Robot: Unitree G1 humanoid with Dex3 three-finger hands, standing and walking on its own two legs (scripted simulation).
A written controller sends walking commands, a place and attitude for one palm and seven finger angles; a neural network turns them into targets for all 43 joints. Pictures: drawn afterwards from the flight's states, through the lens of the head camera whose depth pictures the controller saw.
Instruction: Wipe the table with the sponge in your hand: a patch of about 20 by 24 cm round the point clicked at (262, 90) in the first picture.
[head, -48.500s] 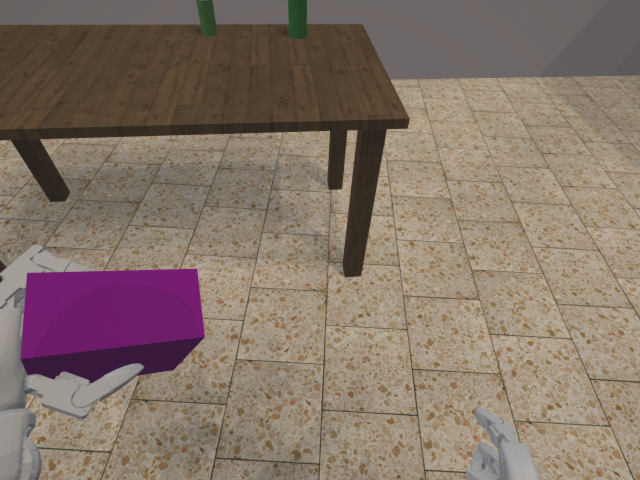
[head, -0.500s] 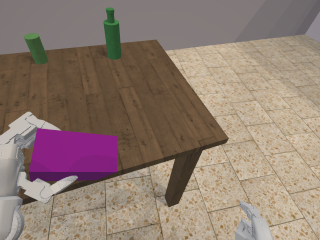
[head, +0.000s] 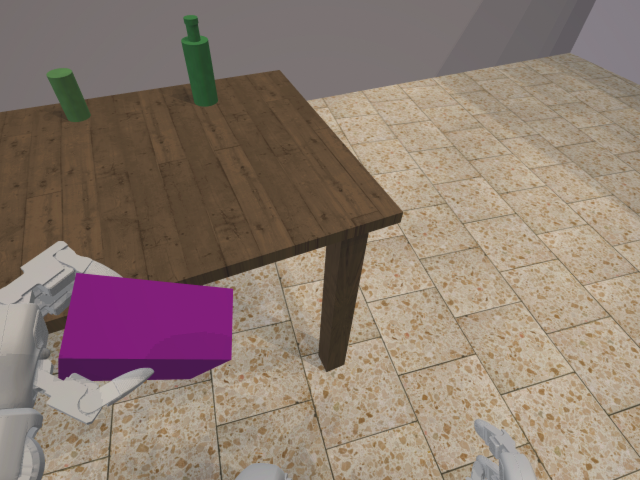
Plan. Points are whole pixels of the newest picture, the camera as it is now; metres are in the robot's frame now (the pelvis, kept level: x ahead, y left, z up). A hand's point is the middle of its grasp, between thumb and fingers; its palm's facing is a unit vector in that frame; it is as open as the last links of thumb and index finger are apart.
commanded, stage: stop stepping back and stand still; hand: left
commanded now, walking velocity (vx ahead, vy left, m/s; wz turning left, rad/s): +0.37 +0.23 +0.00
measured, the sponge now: (167, 336) +0.23 +0.18 +0.13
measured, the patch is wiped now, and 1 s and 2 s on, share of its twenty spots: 1.00 1.00 1.00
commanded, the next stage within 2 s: stand and wait in 1.12 s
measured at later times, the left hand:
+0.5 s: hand out of the picture +0.08 +0.25 +0.17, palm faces +0.46 -0.82 -0.35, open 10.5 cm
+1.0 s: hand out of the picture +0.04 +0.20 +0.14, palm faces +0.40 -0.84 -0.37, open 10.5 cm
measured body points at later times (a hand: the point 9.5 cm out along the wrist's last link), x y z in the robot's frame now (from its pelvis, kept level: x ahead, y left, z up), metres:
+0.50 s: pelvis -0.13 -0.01 -0.03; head -0.16 -0.03 +0.42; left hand +0.05 +0.29 +0.19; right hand +0.01 -0.22 -0.14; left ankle -0.23 +0.15 -0.72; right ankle -0.05 -0.08 -0.74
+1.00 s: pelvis -0.17 -0.04 -0.01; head -0.18 -0.05 +0.44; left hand +0.02 +0.24 +0.17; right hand -0.01 -0.27 -0.10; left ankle -0.16 +0.09 -0.72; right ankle -0.14 -0.16 -0.74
